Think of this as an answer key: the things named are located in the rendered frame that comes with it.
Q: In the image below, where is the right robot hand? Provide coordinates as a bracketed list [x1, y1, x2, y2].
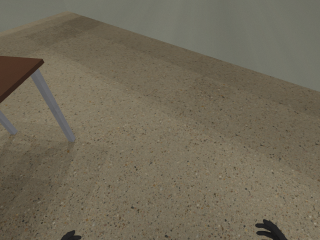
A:
[255, 219, 287, 240]

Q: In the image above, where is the left robot hand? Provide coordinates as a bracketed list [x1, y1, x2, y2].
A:
[61, 230, 82, 240]

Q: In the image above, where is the table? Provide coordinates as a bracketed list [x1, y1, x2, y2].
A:
[0, 56, 76, 142]

